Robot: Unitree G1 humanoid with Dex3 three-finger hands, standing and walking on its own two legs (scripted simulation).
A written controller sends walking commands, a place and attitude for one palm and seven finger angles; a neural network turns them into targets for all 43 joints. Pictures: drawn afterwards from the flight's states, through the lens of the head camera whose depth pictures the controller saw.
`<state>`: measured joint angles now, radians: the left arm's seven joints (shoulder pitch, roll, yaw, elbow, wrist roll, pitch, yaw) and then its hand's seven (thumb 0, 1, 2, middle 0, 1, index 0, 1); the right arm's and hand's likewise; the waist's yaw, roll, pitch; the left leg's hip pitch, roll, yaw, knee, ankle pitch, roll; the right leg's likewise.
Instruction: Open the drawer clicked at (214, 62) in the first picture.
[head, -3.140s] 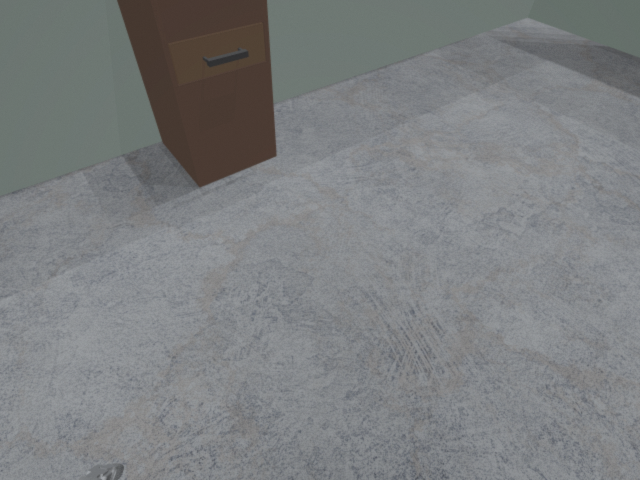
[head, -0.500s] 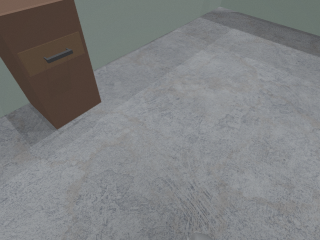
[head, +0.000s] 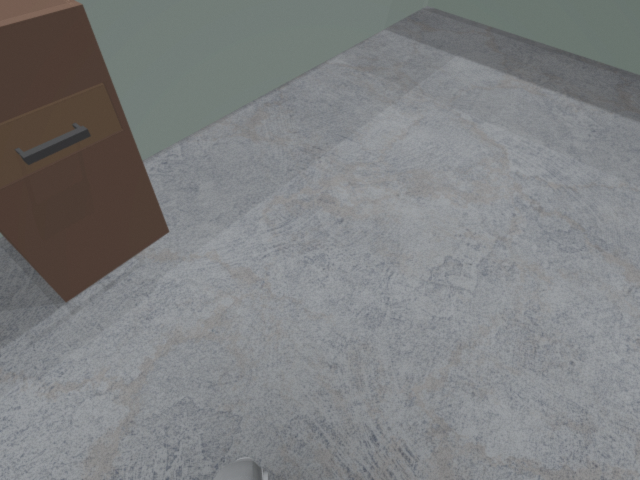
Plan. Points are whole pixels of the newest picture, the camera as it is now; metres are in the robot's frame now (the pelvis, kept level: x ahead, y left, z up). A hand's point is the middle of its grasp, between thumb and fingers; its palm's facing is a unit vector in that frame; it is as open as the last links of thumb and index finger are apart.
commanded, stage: walk to a spot facing it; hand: left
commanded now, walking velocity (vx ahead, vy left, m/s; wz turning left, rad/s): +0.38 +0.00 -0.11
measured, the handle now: (52, 141) +0.88 +0.77 -0.19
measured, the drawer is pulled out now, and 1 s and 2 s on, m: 0.00 0.00 0.00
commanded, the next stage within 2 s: turn to face it in 0.90 s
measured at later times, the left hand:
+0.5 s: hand (238, 326) +0.38 +0.17 -0.17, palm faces -0.15 -0.97 -0.20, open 7.4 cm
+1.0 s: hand (245, 303) +0.44 +0.17 -0.19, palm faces +0.00 -0.99 -0.14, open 7.4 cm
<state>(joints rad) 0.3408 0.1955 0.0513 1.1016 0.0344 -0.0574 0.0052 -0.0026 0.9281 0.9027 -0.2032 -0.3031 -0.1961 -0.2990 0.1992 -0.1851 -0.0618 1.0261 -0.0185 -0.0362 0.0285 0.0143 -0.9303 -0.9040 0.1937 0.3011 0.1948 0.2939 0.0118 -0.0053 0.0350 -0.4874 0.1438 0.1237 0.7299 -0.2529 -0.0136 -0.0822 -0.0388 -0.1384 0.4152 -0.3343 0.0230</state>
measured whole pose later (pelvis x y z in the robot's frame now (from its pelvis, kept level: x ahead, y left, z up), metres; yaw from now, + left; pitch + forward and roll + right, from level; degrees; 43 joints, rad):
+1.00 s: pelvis +0.48 +0.00 -0.01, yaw -6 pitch -1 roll -2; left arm 0.38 0.17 0.05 1.13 0.02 -0.05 0.00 0.01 0.91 0.90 -0.20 -0.30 -0.20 -0.30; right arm 0.13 -0.19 -0.05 1.00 -0.03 -0.06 0.02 0.01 -0.92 -0.90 0.19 0.30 0.19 0.29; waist 0.04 -0.02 0.04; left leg -0.38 0.11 0.16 0.59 -0.19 0.02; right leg -0.08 -0.04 -0.16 0.57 -0.43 0.01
